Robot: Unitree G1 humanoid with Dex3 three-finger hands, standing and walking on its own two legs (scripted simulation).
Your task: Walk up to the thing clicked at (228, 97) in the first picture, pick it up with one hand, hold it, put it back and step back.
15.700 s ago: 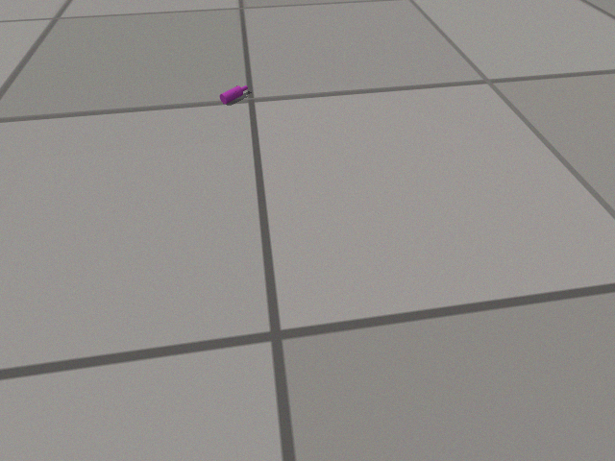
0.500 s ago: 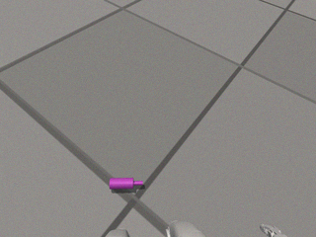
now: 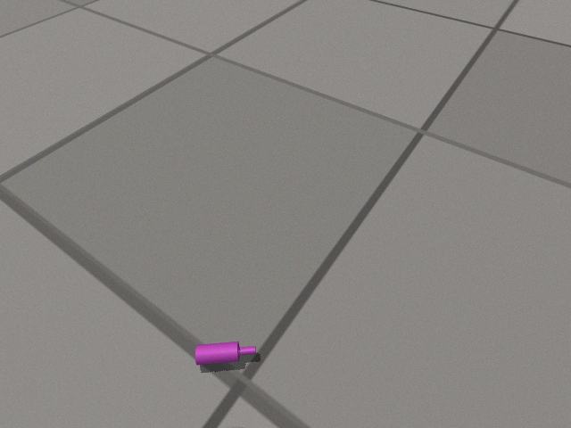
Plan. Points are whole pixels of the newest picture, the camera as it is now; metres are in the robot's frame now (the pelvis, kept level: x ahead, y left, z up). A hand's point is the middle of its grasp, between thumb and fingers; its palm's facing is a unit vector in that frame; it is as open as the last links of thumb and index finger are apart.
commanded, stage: walk up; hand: left
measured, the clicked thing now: (226, 352) +0.45 +0.21 -0.73
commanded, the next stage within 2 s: stand in 1.24 s
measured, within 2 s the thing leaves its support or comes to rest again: neither
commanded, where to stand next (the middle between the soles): +0.07 -0.01 m, yaw +1 degrees
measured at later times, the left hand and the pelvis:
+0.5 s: hand out of the picture +0.12 +0.26 -0.13, palm faces +0.02 -0.93 -0.36, open 7.4 cm; pelvis +0.02 +0.00 +0.01, yaw +0 degrees
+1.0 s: hand out of the picture +0.08 +0.26 -0.14, palm faces +0.01 -0.94 -0.33, open 7.4 cm; pelvis +0.01 +0.00 +0.02, yaw +0 degrees
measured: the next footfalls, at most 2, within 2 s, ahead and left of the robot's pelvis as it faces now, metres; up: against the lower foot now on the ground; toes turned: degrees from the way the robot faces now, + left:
left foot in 0.02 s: +0.07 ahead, +0.13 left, +0.00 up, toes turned -2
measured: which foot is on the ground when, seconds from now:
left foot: up 0.00-0.00, down 0.02-1.00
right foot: down 0.00-1.00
